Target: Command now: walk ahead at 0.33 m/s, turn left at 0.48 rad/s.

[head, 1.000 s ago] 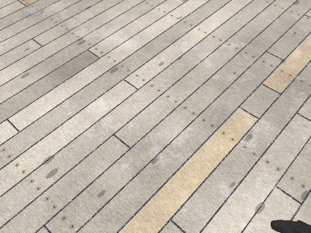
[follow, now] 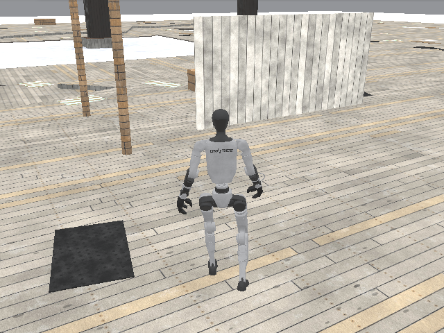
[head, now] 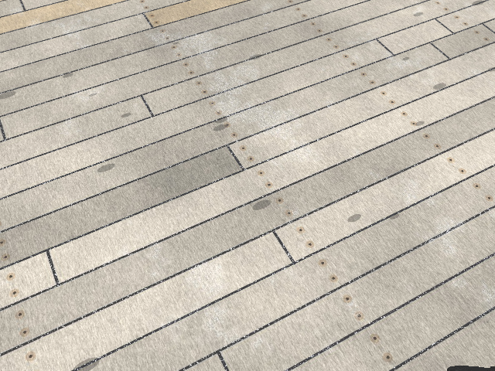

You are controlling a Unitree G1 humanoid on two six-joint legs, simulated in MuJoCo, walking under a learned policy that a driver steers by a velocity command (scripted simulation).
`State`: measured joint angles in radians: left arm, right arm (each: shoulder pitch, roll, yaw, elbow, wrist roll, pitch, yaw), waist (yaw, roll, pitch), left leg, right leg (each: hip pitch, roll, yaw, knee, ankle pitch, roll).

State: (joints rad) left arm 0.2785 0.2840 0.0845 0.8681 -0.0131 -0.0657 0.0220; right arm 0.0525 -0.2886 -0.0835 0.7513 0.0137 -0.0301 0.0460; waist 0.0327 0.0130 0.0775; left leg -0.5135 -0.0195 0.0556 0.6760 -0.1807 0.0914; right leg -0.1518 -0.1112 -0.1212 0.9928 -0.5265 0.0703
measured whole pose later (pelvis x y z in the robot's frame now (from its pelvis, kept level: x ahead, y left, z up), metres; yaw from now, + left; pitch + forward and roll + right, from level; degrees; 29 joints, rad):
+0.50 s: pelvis +0.17 -0.01 +0.02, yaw +5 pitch +1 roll +0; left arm 0.12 0.25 0.05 0.82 0.02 -0.05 0.01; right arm 0.17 -0.26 -0.04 0.87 -0.01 -0.02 -0.01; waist -0.02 0.01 0.01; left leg -0.17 -0.07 -0.04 0.51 -0.35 0.05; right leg -0.37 -0.02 -0.01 0.50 -0.15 0.01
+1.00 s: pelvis +0.18 -0.03 +0.02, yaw +5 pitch -1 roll +0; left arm 0.07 0.24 0.05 0.98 0.00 -0.01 0.02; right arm 0.23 -0.23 -0.03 1.03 -0.01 0.01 -0.03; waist -0.01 0.00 0.04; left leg -0.08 -0.03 -0.05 0.50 -0.39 0.02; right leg -0.30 0.01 -0.02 0.52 -0.20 -0.02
